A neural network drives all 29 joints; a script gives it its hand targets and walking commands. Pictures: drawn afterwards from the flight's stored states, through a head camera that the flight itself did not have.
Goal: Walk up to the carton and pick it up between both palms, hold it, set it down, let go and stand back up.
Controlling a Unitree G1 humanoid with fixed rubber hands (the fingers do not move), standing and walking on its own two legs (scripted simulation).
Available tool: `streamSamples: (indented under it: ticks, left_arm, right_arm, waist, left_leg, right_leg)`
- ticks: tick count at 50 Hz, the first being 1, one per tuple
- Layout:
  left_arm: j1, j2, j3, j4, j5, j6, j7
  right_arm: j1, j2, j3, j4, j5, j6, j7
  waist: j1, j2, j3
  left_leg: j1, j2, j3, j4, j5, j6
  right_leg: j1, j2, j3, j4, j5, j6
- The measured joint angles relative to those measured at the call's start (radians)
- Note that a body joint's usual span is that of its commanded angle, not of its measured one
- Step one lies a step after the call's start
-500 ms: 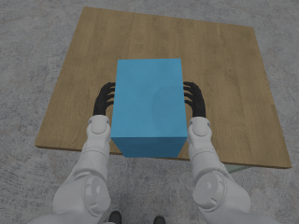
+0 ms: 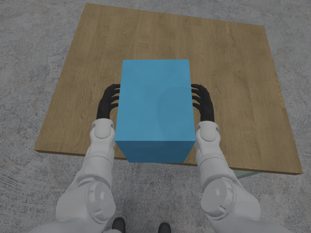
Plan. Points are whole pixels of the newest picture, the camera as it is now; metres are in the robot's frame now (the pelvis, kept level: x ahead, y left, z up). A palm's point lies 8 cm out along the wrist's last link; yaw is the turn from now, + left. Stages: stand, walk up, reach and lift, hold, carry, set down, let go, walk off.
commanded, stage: set down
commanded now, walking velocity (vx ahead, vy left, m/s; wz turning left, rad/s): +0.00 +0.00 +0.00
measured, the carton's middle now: (155, 116) +0.42 +0.00 -0.06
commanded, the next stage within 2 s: none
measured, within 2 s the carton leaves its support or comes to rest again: rests again in 0.94 s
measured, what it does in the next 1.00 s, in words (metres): shifts its weight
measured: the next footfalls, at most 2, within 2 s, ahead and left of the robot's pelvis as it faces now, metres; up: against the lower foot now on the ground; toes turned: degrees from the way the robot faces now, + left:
none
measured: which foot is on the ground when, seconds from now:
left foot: down 0.00-1.00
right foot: down 0.00-1.00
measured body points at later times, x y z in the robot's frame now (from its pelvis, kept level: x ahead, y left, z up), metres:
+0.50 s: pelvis -0.01 +0.00 +0.00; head +0.13 +0.03 +0.42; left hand +0.42 +0.14 -0.03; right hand +0.41 -0.13 -0.01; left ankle -0.02 +0.13 -0.74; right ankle -0.04 -0.12 -0.74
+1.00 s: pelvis -0.05 +0.01 -0.02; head +0.07 +0.03 +0.41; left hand +0.39 +0.14 -0.03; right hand +0.38 -0.14 -0.02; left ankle -0.02 +0.13 -0.74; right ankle -0.04 -0.12 -0.74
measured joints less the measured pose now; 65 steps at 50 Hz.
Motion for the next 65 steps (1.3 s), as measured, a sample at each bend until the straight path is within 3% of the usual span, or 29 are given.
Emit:
streamSamples:
  ticks: [16,23,34,46,65]
  left_arm:
    - [-0.004,-0.002,0.006,0.0,0.005,0.002,0.0]
    - [-0.02,0.011,-0.047,0.021,-0.069,0.021,0.029]
    - [-0.115,0.105,-0.212,0.234,-0.284,-0.01,0.077]
    - [-0.175,0.158,-0.322,0.386,-0.42,-0.084,0.08]
    - [-0.125,0.174,-0.47,0.426,-0.525,-0.123,0.081]
  right_arm:
    - [0.0,0.002,-0.009,0.001,0.013,0.002,0.004]
    - [-0.018,-0.033,0.038,0.067,0.149,0.004,0.012]
    - [-0.06,-0.114,0.234,0.195,0.393,0.01,-0.04]
    - [-0.13,-0.182,0.367,0.301,0.52,0.01,-0.036]
    - [-0.108,-0.21,0.51,0.385,0.654,0.002,-0.016]
  waist:
    - [0.0,-0.006,0.0]
    - [-0.001,-0.006,-0.002]
    - [-0.001,0.029,-0.094]
    - [-0.001,0.04,-0.128]
    - [-0.001,0.039,-0.128]
  left_leg:
    - [-0.006,0.0,0.001,0.008,0.0,0.0]
    - [-0.052,0.004,0.001,0.046,-0.001,0.0]
    - [-0.247,0.019,-0.003,0.161,-0.014,-0.003]
    - [-0.33,0.021,-0.007,0.238,-0.032,0.004]
    - [-0.332,0.022,-0.012,0.353,-0.062,0.006]
  right_leg:
    - [-0.003,0.0,0.0,0.001,0.0,0.0]
    - [-0.039,0.003,0.0,0.02,0.0,0.0]
    - [-0.22,0.015,0.0,0.105,-0.001,-0.004]
    - [-0.314,0.015,0.0,0.201,-0.011,-0.003]
    - [-0.328,0.014,0.0,0.342,-0.054,-0.003]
